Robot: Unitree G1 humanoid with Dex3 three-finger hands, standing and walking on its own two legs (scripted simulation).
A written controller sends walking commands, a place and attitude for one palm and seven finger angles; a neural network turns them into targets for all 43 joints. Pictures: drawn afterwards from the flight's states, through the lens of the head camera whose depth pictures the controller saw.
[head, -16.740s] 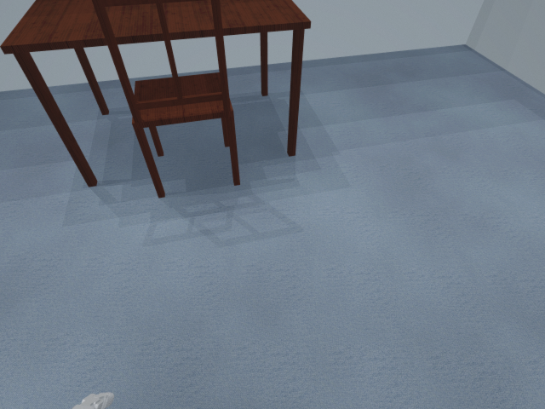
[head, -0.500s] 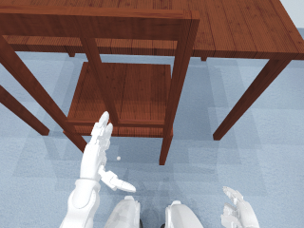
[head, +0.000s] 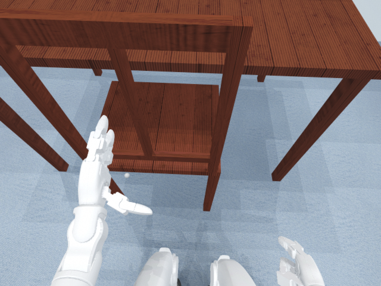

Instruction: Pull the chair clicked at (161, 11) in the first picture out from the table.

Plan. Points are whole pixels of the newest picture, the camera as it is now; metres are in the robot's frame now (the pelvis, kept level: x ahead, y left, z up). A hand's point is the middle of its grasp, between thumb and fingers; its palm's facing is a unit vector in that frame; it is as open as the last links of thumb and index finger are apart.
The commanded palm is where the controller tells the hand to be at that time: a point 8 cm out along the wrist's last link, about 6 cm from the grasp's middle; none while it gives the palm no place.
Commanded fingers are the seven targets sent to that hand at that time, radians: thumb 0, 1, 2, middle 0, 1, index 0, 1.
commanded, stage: aim the fingers beside a spindle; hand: left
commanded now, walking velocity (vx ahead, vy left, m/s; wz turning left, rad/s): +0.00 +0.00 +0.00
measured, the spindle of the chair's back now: (136, 114) +0.46 +0.14 +0.06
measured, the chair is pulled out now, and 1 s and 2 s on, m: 0.00 0.00 0.00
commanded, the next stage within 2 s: push the fingers through the gap in 1.60 s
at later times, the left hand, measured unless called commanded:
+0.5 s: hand (155, 202) +0.29 +0.09 -0.01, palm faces -0.14 -0.99 +0.09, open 16.9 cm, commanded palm +0.29 +0.17 +0.03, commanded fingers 0.00 -0.50 0.30 -0.06 -0.08 -0.06 -0.08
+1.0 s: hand (122, 174) +0.32 +0.14 +0.06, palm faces +0.09 -0.99 -0.07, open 16.9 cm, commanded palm +0.28 +0.18 +0.02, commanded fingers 0.00 -0.50 0.30 -0.06 -0.08 -0.06 -0.08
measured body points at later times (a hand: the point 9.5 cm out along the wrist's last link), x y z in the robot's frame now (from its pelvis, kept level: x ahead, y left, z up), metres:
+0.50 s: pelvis +0.00 +0.01 +0.00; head +0.11 +0.01 +0.44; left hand +0.29 +0.14 -0.01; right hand +0.17 -0.23 -0.10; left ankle +0.03 +0.08 -0.62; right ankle +0.00 -0.07 -0.62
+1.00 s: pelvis +0.00 +0.00 +0.00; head +0.10 +0.00 +0.44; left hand +0.31 +0.20 +0.07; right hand +0.16 -0.23 -0.11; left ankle +0.03 +0.08 -0.62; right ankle +0.00 -0.07 -0.62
